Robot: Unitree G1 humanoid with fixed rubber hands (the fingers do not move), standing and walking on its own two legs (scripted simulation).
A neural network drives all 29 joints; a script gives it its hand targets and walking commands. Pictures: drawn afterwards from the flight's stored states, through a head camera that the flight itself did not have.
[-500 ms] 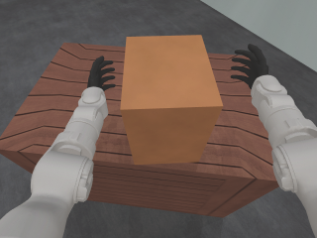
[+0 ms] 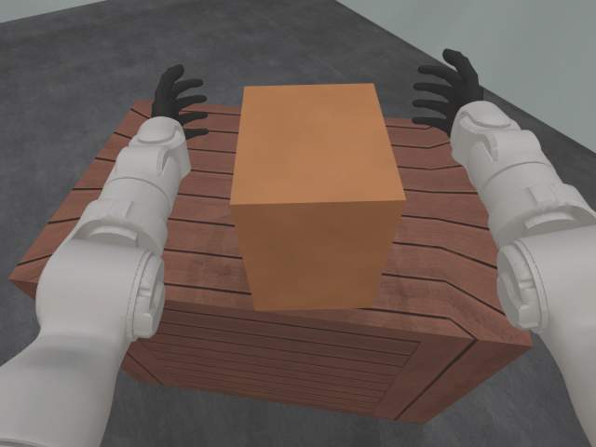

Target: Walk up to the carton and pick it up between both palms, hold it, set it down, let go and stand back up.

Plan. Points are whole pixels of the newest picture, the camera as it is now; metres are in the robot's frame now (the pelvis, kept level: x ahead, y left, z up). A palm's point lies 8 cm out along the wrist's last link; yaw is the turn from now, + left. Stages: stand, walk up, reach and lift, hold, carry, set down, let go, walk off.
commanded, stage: set down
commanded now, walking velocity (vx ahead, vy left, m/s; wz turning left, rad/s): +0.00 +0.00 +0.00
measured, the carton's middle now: (311, 203) +0.49 +0.03 +0.03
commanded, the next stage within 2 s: none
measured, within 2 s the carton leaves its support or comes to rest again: neither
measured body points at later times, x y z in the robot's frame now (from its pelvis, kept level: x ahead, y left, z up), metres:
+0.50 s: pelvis +0.00 +0.01 +0.01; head +0.03 +0.01 +0.46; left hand +0.46 +0.21 +0.19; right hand +0.49 -0.17 +0.20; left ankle +0.01 +0.13 -0.74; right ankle +0.02 -0.08 -0.74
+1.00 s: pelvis +0.00 +0.01 +0.01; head +0.02 +0.02 +0.46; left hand +0.40 +0.21 +0.12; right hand +0.43 -0.18 +0.13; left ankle +0.01 +0.13 -0.74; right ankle +0.02 -0.08 -0.74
